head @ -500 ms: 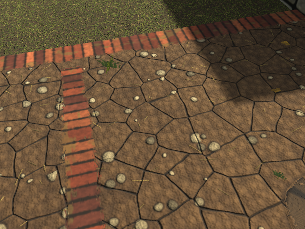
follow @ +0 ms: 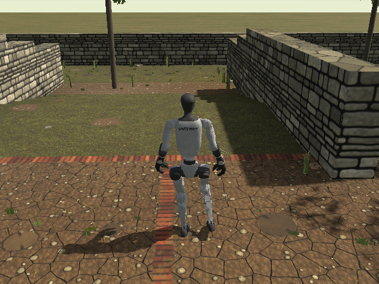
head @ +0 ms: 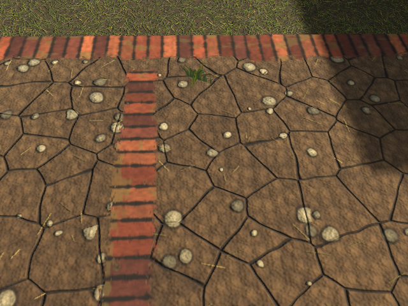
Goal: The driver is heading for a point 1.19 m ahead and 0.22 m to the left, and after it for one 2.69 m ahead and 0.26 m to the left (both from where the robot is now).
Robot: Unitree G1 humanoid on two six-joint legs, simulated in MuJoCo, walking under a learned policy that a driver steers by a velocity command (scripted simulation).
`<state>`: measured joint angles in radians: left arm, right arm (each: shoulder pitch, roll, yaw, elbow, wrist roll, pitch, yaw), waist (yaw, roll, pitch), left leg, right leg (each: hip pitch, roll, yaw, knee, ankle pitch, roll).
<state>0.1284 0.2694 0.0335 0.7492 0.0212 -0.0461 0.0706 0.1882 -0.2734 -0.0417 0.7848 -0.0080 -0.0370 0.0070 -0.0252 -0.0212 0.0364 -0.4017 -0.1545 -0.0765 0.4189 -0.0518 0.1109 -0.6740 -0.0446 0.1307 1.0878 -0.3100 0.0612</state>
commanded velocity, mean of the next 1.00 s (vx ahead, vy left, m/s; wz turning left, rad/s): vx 0.03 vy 0.00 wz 0.50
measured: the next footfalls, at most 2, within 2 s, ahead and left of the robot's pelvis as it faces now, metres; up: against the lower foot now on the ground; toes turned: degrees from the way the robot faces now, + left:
right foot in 0.26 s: +0.14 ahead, -0.15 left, +0.00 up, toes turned +15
left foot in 0.72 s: +0.03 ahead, +0.09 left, +0.00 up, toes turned +28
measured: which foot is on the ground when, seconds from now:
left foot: down 0.00-0.26, up 0.28-0.70, down 0.72-1.00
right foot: up 0.00-0.24, down 0.26-0.72, up 0.74-1.00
